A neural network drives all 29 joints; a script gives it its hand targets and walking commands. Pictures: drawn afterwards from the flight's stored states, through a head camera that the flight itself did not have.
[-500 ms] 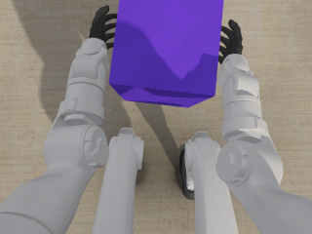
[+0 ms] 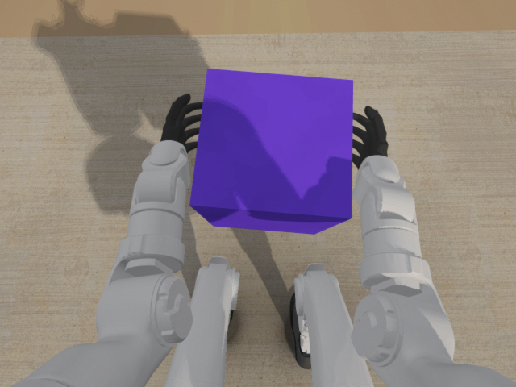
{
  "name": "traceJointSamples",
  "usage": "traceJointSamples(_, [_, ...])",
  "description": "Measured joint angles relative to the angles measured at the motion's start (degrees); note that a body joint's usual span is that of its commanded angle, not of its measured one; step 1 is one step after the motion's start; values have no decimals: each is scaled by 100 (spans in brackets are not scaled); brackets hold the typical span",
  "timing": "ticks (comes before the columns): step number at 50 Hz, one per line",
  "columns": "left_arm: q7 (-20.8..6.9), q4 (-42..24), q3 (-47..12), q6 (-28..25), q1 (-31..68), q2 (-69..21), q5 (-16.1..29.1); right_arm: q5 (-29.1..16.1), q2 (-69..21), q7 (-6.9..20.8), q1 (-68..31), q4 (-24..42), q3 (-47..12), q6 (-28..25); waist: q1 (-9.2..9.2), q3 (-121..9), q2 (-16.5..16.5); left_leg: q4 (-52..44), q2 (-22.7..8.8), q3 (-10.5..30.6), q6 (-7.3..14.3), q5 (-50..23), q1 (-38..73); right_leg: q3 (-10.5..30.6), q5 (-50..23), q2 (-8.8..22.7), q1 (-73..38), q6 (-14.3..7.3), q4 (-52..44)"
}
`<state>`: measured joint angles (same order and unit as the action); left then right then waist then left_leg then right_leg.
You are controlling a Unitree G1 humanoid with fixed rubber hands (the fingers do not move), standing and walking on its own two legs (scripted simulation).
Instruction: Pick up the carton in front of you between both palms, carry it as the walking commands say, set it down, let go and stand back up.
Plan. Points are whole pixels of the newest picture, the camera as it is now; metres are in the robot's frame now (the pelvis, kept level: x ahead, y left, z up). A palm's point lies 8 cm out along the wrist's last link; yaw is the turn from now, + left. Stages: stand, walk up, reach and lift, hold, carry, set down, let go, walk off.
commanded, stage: reach and lift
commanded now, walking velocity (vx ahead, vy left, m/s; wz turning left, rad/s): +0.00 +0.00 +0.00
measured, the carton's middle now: (270, 166) +0.44 +0.01 -0.11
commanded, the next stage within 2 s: hold in 1.88 s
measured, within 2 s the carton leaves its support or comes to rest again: neither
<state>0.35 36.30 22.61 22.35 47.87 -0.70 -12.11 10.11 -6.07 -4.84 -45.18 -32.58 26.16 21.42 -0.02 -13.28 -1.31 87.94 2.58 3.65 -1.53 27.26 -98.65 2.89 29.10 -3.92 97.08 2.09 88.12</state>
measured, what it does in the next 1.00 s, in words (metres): rises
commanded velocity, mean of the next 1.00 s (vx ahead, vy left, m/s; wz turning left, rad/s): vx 0.00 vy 0.00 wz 0.00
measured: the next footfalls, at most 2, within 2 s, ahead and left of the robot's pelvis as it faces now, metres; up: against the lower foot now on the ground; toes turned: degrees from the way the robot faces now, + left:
none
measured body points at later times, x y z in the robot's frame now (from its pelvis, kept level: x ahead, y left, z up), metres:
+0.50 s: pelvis +0.05 +0.00 +0.14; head +0.13 +0.01 +0.58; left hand +0.41 +0.16 +0.11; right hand +0.41 -0.15 +0.11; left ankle +0.09 +0.12 -0.53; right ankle +0.08 -0.13 -0.53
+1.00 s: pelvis +0.06 -0.01 +0.21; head +0.03 +0.00 +0.66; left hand +0.37 +0.15 +0.22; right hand +0.38 -0.15 +0.23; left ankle +0.09 +0.12 -0.53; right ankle +0.08 -0.13 -0.53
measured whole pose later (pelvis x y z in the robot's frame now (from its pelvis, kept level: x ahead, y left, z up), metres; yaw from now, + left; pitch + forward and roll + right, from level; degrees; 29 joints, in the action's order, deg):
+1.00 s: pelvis +0.06 -0.01 +0.21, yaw +1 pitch -3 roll +0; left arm -0.9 23.2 17.9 34.4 18.0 -9.5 -17.4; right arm 17.1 -9.7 0.7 -18.7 -24.1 18.3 34.0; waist 0.2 -1.5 -0.4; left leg 26.9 0.9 4.1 -0.7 12.1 -11.8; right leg 4.3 13.6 -1.6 10.7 0.1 27.4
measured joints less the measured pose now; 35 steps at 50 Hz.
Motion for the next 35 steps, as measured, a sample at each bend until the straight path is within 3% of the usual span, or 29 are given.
traceJointSamples(21, [14,-341,-201,-128,-1773,-499,-90,191,-251,198,1643,137,-369,-101,13,166,18,-2611,-60,-33,70,-420,3641,121,-443,108,-3598,-98,-2581])
traceJointSamples(35, [11,-959,-491,282,-2857,-727,-102,266,-357,300,2636,656,-756,343,28,614,61,-4756,-112,11,81,-1030,6537,141,-1050,195,-6479,-161,-4705])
